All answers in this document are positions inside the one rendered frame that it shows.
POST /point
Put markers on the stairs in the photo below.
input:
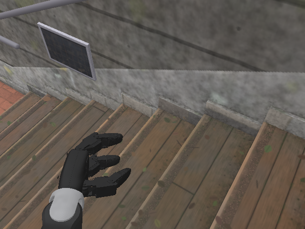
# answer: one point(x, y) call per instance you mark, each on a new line
point(208, 176)

